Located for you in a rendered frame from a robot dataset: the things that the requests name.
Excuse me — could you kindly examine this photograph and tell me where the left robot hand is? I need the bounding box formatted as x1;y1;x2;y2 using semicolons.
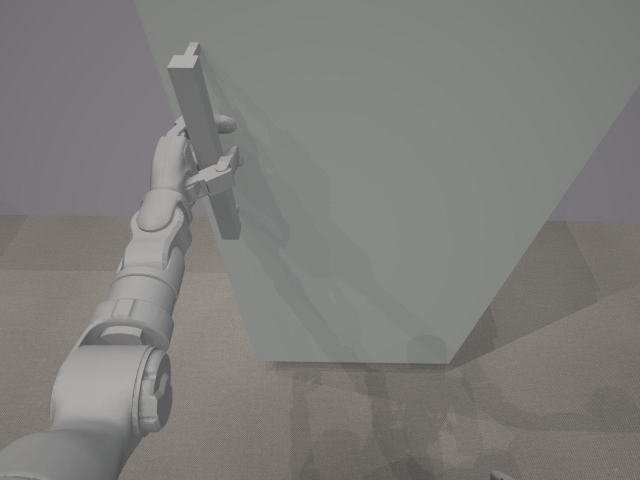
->
150;113;244;209

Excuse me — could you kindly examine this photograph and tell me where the left robot upper arm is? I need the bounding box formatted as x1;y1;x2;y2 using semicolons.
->
0;345;172;480

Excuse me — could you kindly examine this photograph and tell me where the fridge door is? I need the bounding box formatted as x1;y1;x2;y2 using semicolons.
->
135;0;640;364

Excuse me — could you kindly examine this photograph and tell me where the left robot forearm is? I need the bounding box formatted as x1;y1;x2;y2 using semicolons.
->
49;189;193;426

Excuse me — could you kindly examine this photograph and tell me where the handle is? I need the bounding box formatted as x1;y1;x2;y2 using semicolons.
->
167;42;241;240

